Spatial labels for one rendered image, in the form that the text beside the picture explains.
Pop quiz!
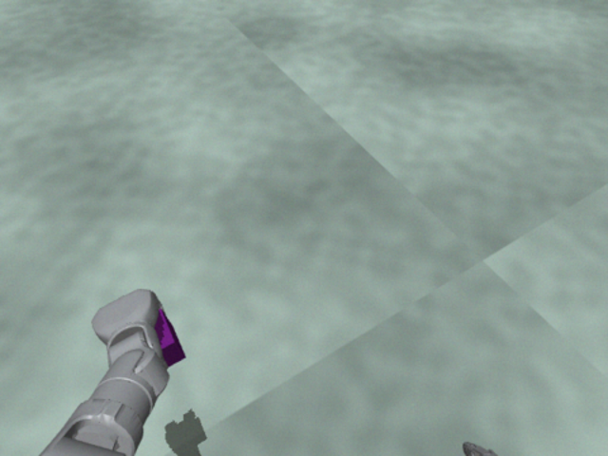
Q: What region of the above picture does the left robot arm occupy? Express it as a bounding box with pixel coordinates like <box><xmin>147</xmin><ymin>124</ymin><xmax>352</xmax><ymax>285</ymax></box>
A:
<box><xmin>39</xmin><ymin>322</ymin><xmax>169</xmax><ymax>456</ymax></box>

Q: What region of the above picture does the cube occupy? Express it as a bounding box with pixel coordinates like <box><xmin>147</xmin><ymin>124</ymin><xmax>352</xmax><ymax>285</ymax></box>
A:
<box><xmin>155</xmin><ymin>309</ymin><xmax>186</xmax><ymax>367</ymax></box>

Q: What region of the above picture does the left robot hand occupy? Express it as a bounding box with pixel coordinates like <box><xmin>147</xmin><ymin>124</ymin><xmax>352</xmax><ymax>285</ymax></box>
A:
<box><xmin>92</xmin><ymin>289</ymin><xmax>168</xmax><ymax>369</ymax></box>

